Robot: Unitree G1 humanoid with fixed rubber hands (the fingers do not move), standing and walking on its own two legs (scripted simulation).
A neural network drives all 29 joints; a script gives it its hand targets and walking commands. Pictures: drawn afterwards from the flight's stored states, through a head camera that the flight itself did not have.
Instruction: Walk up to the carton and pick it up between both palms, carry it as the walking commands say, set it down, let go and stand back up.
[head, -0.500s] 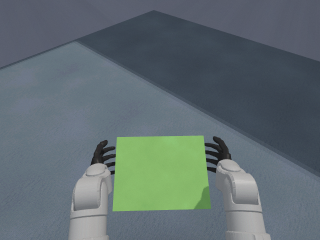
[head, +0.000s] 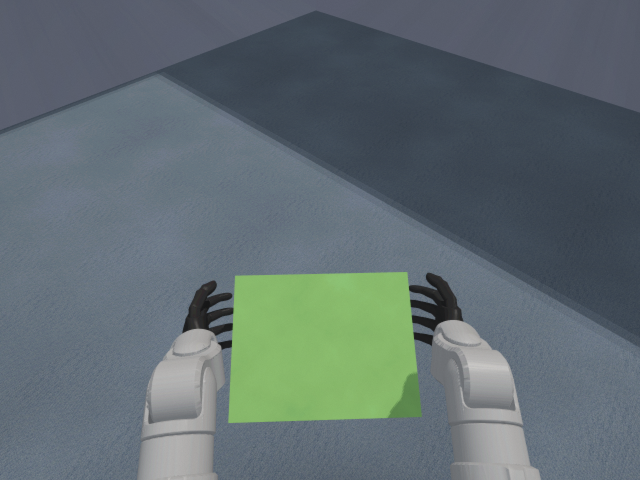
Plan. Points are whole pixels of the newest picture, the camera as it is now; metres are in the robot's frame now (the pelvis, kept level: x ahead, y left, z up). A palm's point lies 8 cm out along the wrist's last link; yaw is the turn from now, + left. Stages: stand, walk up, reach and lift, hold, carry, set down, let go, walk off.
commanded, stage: carry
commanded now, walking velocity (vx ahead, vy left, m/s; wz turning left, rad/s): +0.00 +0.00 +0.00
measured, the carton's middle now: (321, 346) +0.31 +0.00 -0.05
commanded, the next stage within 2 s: hold in 1.20 s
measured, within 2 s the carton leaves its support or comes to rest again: neither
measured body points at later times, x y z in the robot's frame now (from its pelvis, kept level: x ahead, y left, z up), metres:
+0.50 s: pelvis +0.01 +0.00 +0.00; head +0.01 +0.00 +0.45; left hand +0.30 +0.16 +0.03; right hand +0.30 -0.15 +0.03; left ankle +0.01 +0.10 -0.73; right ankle +0.04 -0.11 -0.73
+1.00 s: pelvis +0.02 +0.00 +0.00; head +0.02 -0.01 +0.45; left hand +0.30 +0.16 +0.03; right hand +0.30 -0.15 +0.03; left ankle +0.01 +0.10 -0.73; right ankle +0.04 -0.11 -0.73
